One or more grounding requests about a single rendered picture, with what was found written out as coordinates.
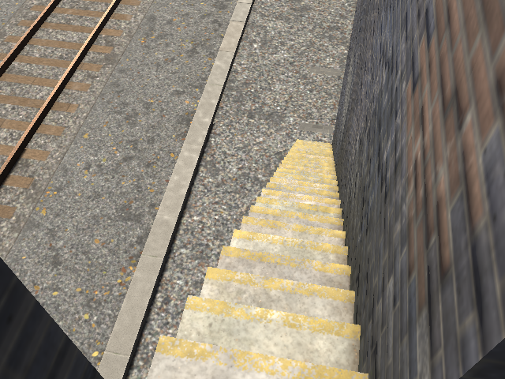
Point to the stairs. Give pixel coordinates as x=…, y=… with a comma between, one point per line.
x=278, y=305

